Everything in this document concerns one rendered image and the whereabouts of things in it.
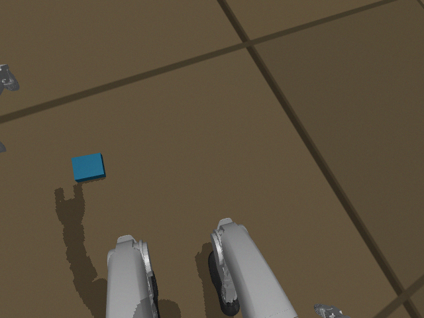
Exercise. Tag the right robot foot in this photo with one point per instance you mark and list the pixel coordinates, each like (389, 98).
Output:
(229, 309)

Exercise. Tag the left robot hand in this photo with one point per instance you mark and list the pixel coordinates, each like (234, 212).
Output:
(9, 82)

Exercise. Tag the small box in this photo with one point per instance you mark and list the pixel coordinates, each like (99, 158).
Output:
(88, 167)

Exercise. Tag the right robot hand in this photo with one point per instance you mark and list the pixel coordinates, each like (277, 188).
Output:
(326, 311)

